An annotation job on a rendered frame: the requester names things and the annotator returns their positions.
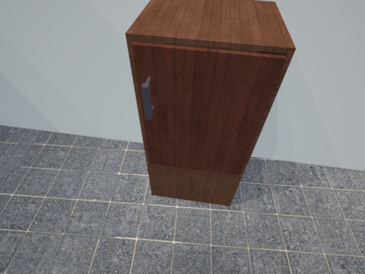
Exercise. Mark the handle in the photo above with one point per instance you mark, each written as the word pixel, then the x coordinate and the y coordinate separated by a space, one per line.
pixel 146 93

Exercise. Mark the cupboard door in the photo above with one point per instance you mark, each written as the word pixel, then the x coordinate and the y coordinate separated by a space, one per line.
pixel 208 104

